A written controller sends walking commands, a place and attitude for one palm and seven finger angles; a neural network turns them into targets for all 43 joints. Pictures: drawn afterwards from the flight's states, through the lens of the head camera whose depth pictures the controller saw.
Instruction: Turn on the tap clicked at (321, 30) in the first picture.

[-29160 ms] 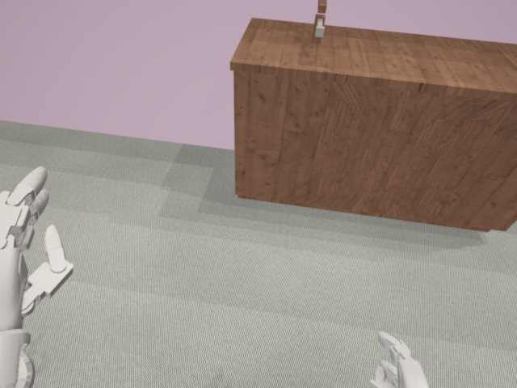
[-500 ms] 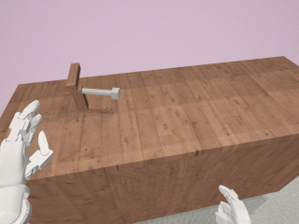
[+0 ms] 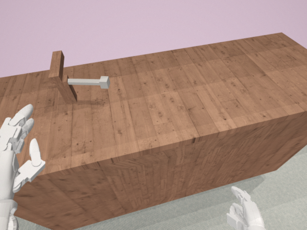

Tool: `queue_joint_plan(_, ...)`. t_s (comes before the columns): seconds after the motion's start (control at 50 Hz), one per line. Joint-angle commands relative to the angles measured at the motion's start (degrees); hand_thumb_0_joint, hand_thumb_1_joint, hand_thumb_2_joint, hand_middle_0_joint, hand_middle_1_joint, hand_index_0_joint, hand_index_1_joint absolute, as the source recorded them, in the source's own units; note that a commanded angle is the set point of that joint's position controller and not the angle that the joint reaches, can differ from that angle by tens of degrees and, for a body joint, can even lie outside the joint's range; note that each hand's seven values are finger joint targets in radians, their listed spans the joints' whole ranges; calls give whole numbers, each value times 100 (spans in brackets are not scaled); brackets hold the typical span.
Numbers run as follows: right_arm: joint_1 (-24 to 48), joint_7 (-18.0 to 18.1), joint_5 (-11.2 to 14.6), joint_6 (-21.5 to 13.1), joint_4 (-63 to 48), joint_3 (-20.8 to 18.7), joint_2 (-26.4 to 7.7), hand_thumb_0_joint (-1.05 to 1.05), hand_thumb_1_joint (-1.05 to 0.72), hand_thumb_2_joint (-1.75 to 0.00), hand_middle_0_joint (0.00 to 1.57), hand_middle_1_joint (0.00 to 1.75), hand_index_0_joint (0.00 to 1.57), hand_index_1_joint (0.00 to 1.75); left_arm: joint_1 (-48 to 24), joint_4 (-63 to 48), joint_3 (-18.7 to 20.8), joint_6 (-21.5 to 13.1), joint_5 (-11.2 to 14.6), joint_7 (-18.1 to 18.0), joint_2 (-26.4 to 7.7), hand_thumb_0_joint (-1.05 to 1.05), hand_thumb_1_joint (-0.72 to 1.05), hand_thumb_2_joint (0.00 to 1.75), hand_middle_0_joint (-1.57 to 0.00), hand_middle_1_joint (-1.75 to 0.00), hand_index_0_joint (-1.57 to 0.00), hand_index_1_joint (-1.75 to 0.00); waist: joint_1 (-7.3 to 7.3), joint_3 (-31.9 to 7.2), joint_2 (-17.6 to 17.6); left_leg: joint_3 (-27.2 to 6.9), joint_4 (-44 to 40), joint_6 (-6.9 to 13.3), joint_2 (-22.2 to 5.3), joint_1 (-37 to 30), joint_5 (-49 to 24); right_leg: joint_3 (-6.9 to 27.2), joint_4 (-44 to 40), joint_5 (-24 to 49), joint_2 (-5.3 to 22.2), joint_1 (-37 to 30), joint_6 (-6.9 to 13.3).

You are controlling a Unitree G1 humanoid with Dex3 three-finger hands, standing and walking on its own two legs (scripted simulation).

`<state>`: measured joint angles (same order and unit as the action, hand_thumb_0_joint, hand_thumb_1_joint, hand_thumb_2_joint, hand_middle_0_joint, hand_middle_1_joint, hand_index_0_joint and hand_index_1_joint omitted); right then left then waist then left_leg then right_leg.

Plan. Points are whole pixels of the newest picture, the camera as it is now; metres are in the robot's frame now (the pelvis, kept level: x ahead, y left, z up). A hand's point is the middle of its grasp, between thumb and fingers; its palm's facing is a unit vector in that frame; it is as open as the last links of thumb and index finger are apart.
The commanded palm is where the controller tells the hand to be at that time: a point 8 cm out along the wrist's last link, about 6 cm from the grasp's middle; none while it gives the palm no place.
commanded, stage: step back with the hand held close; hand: left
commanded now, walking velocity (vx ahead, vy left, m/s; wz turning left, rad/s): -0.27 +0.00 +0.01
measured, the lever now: (104, 82) +0.51 +0.20 +0.09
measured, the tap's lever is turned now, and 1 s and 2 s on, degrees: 72 72 72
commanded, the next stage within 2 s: stop stepping back and stand still in 1.02 s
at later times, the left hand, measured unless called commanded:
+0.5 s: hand (12, 194) +0.15 +0.25 +0.16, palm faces +0.41 -0.79 -0.46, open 7.4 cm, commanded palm +0.09 +0.29 +0.17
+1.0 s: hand out of the picture +0.07 +0.22 +0.16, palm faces +0.42 -0.83 -0.36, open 7.4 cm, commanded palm +0.00 +0.27 +0.17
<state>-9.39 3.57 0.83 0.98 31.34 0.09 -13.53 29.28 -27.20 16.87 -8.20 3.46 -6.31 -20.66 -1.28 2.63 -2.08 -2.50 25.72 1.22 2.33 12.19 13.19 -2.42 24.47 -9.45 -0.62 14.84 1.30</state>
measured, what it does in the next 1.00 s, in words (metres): walks backwards: right foot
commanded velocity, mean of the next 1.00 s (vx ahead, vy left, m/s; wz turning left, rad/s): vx -0.34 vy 0.00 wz -0.04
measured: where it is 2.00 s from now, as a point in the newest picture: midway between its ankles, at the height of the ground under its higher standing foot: outside the picture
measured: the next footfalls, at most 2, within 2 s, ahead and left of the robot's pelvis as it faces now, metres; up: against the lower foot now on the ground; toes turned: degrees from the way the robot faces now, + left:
right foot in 0.90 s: -0.06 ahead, -0.11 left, +0.00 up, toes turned +5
left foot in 1.18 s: -0.17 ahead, +0.13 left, +0.00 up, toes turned +4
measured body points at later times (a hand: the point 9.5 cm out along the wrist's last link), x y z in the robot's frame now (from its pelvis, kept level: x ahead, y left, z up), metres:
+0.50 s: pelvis -0.06 +0.00 -0.01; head -0.03 +0.01 +0.43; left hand +0.12 +0.29 +0.18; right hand +0.11 -0.22 -0.10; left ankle +0.00 +0.11 -0.74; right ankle +0.01 -0.10 -0.74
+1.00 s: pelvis -0.14 -0.02 -0.01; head -0.10 +0.00 +0.44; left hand +0.04 +0.27 +0.18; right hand +0.07 -0.21 -0.09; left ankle -0.09 +0.12 -0.72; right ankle -0.10 -0.11 -0.74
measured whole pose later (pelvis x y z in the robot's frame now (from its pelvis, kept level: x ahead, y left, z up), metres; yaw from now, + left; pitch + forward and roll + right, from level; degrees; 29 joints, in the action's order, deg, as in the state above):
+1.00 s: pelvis -0.14 -0.02 -0.01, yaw +2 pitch +2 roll -1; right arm -6.7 2.4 -0.1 -2.5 33.7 1.0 -9.2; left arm 25.3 -33.0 17.7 -9.5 2.3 -8.2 -19.5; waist -2.4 3.3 0.5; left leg -2.3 41.6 -1.9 -1.8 27.6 17.7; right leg 0.6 29.8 -11.8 -3.5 19.9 2.1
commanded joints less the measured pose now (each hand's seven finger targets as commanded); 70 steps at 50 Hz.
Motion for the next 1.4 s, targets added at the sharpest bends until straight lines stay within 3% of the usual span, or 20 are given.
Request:
queue_joint_plan(0.0,531,107,1,-304,-940,-291,-601,0,-90,-90,20,30,20,30,-254,-1392,919,-412,7,-241,-1125,0,90,90,-20,-30,-20,-30,-11,-1101,74,-494,-65,92,-686,267,-1270,629,-89,1094,693,-576,-31)
queue_joint_plan(0.26,389,98,13,-458,-881,-276,-669,0,-90,-90,20,30,20,30,-148,-1557,907,-535,-67,-446,-1113,0,90,90,-20,-30,-20,-30,111,-654,-27,-748,-19,179,-668,1093,1341,740,-356,-1549,730,480,42)
queue_joint_plan(0.36,464,138,-13,-560,-933,-276,-708,0,-90,-90,20,30,20,30,-373,-1653,977,-610,-241,-452,-1057,0,90,90,-20,-30,-20,-30,44,-735,-802,-1405,-1187,456,-1160,2514,2003,408,1062,-392,23,-1095,-200)
queue_joint_plan(0.46,458,105,-63,-620,-911,-286,-645,0,-90,-90,20,30,20,30,-196,-1478,1008,-624,-287,-337,-970,0,90,90,-20,-30,-20,-30,2,-667,-534,-1296,-926,517,-1154,2585,1597,577,1193,89,0,-1212,-198)
queue_joint_plan(0.54,258,15,-28,-517,-742,-350,-465,0,-90,-90,20,30,20,30,-342,-1637,834,-597,-127,-347,-1008,0,90,90,-20,-30,-20,-30,122,-992,949,-296,1116,-24,-389,1158,628,1928,-459,263,1347,144,430)
queue_joint_plan(0.6,298,-58,-41,-476,-670,-310,-337,0,-90,-90,20,30,20,30,-265,-1934,912,-587,-68,-424,-1172,0,90,90,-20,-30,-20,-30,165,-1104,911,-104,2386,-148,-273,480,770,1907,-739,561,2014,869,812)
queue_joint_plan(0.64,376,-25,-75,-418,-677,-246,-294,0,-90,-90,20,30,20,30,-45,-1965,1114,-586,-62,-441,-1251,0,90,90,-20,-30,-20,-30,180,-1010,569,-257,1134,-91,-513,665,490,1427,-128,1124,1668,506,554)
queue_joint_plan(0.7,500,84,-69,-498,-772,-340,-532,0,-90,-90,20,30,20,30,28,-2160,1265,-723,-85,-443,-1284,0,90,90,-20,-30,-20,-30,70,-1118,-713,-1030,-377,294,-1409,1209,-414,588,925,264,287,31,-175)
queue_joint_plan(0.74,416,122,-114,-571,-771,-318,-429,0,-90,-90,20,30,20,30,87,-1958,1309,-690,-101,-434,-1132,0,90,90,-20,-30,-20,-30,76,-1363,-1149,-1198,-757,456,-1683,1600,-730,411,2021,-529,6,-354,-243)
queue_joint_plan(0.84,310,28,-171,-812,-486,-292,-440,0,-90,-90,20,30,20,30,-363,-1685,745,-586,-102,-325,-733,0,90,90,-20,-30,-20,-30,-3,-1215,-557,-898,32,399,-1805,-207,-3324,566,853,-898,8,578,-229)
queue_joint_plan(0.88,539,1,-190,-773,-523,-232,-497,0,-90,-90,20,30,20,30,-633,-1782,599,-558,-159,-259,-746,0,90,90,-20,-30,-20,-30,-42,-1089,-356,-564,363,153,-1469,51,-2448,735,-88,573,171,193,-199)
queue_joint_plan(0.92,504,5,-59,-657,-639,-320,-360,0,-90,-90,20,30,20,30,-842,-1887,663,-494,-120,-312,-1036,0,90,90,-20,-30,-20,-30,59,-1423,1268,345,1475,-308,-536,856,-107,2003,-463,2807,1493,-331,157)
queue_joint_plan(0.94,486,-4,-20,-637,-689,-387,-352,0,-90,-90,20,30,20,30,-559,-1882,790,-504,-71,-315,-1115,0,90,90,-20,-30,-20,-30,-32,-1442,1522,190,2596,-326,-222,1114,1159,2238,-647,2964,1967,-146,512)
queue_joint_plan(1.02,601,20,-154,-363,-817,-145,-90,0,-90,-90,20,30,20,30,137,-1880,1122,-488,-81,-332,-1195,0,90,90,-20,-30,-20,-30,91,-1324,670,23,2640,-325,-455,1493,1395,1580,-177,3248,1719,-393,711)
queue_joint_plan(1.1,257,92,-156,-295,-743,-202,-230,0,-90,-90,20,30,20,30,241,-2023,1216,-602,-49,-389,-1171,0,90,90,-20,-30,-20,-30,207,-1479,801,325,272,-213,-397,546,594,1492,-146,1922,1354,-294,394)
queue_joint_plan(1.16,214,163,-4,-549,-954,-353,-646,0,-90,-90,20,30,20,30,173,-2073,1119,-585,-8,-393,-1114,0,90,90,-20,-30,-20,-30,101,-1291,-1124,-930,-928,455,-1853,-88,-515,423,1262,-903,29,648,-291)
queue_joint_plan(1.2,172,162,-48,-815,-845,-318,-502,0,-90,-90,20,30,20,30,-137,-1920,1157,-462,-9,-442,-1077,0,90,90,-20,-30,-20,-30,230,-967,-1449,-1254,-1229,688,-1988,315,51,455,2777,-1606,-48,1127,-277)
queue_joint_plan(1.24,86,84,11,-998,-640,-325,-499,0,-90,-90,20,30,20,30,-448,-1765,883,-365,-39,-436,-862,0,90,90,-20,-30,-20,-30,225,-712,-880,-869,-883,640,-1788,80,-95,505,2527,-1500,103,1200,-276)
queue_joint_plan(1.32,335,13,29,-1007,-613,-205,-658,0,-90,-90,20,30,20,30,-836,-1423,471,-214,-189,-384,-709,0,90,90,-20,-30,-20,-30,198,-188,-560,-313,-534,256,-1116,1326,2373,103,134,-873,-86,-446,-191)
queue_joint_plan(1.38,363,41,-78,-922,-544,-268,-580,0,-90,-90,20,30,20,30,-1315,-1521,610,-202,-209,-379,-974,0,90,90,-20,-30,-20,-30,207,-333,830,304,1368,37,-347,1140,2125,1829,-966,-3219,888,449,516)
